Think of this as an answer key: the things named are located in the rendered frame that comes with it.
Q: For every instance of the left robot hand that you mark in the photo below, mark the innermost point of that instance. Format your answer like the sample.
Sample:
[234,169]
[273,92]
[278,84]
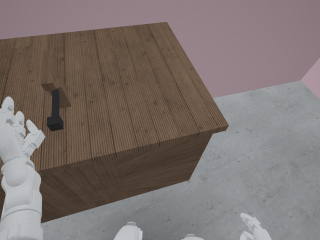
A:
[12,133]

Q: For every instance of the right robot shin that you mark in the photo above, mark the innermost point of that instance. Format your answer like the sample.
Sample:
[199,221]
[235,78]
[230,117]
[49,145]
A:
[190,235]

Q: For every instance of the left robot shin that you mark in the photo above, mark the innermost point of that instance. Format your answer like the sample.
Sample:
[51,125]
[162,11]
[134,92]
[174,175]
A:
[131,224]

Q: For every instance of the robot shin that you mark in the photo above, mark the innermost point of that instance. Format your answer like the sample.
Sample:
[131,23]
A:
[190,235]
[131,224]

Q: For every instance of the right robot hand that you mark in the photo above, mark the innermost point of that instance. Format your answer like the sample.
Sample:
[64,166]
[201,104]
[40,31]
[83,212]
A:
[255,227]

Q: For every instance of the left robot forearm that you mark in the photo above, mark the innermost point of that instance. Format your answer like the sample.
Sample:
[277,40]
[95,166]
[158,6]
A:
[22,208]

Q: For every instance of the tap lever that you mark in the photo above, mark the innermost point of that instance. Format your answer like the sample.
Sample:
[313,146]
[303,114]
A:
[54,122]

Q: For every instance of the counter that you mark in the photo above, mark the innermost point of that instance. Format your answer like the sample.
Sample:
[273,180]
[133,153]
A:
[136,115]

